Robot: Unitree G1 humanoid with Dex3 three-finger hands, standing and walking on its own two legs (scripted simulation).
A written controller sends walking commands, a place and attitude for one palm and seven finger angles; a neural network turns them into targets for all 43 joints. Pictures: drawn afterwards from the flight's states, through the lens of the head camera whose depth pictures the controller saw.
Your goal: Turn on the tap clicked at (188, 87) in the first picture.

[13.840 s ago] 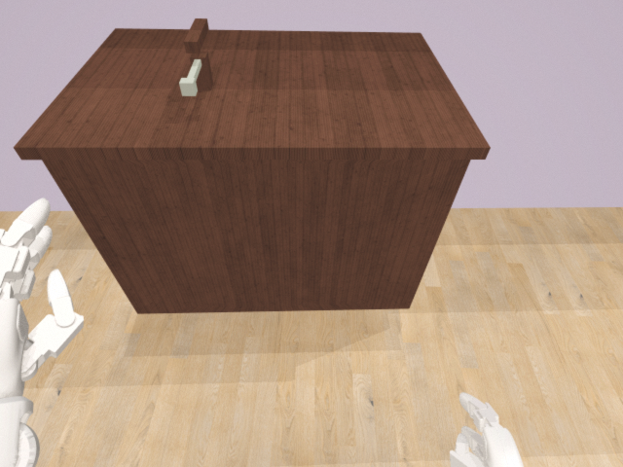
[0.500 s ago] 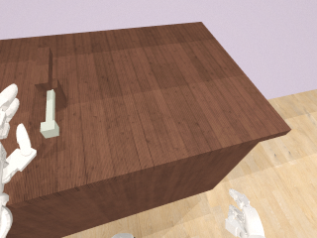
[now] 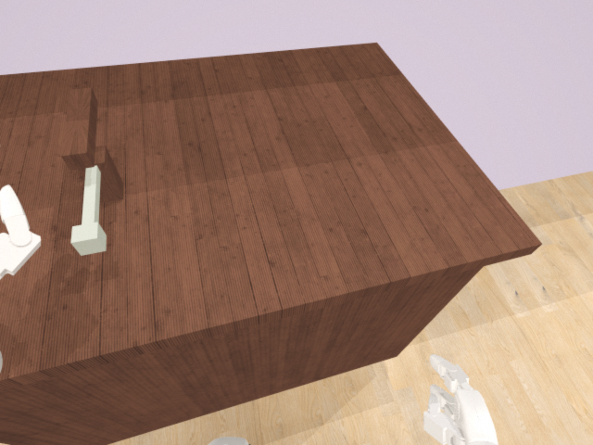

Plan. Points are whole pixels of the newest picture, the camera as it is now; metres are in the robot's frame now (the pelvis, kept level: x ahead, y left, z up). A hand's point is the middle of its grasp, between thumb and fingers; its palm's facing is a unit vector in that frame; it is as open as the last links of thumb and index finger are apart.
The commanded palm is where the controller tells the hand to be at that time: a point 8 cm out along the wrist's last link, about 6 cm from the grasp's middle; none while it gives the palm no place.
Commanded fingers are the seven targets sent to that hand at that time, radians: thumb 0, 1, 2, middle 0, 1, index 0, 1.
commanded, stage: come to a stop and stand still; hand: left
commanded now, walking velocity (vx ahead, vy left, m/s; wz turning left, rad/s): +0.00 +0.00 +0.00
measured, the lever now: (89, 238) +0.30 +0.30 +0.10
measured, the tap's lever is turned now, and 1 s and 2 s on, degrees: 0 0 0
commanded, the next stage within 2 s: look again from close up in 0.76 s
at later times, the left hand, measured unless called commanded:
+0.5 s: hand (67, 281) +0.22 +0.26 +0.15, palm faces +0.39 -0.85 -0.35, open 7.4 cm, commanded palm +0.15 +0.29 +0.18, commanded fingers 0.00 0.90 0.90 -0.20 -0.30 -0.20 -0.30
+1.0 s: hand (58, 276) +0.22 +0.27 +0.15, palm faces +0.41 -0.83 -0.37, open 7.4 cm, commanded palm +0.16 +0.29 +0.18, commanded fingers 0.00 0.90 0.90 -0.20 -0.30 -0.20 -0.30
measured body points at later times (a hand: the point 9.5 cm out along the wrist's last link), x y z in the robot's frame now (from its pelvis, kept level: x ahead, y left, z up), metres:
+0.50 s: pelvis +0.00 +0.01 +0.00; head +0.02 +0.03 +0.45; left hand +0.19 +0.30 +0.17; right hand +0.18 -0.22 -0.07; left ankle +0.04 +0.12 -0.74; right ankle +0.00 -0.16 -0.74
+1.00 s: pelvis +0.01 +0.01 +0.00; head +0.04 +0.04 +0.45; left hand +0.20 +0.31 +0.17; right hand +0.20 -0.20 -0.07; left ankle +0.04 +0.12 -0.74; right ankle +0.00 -0.16 -0.74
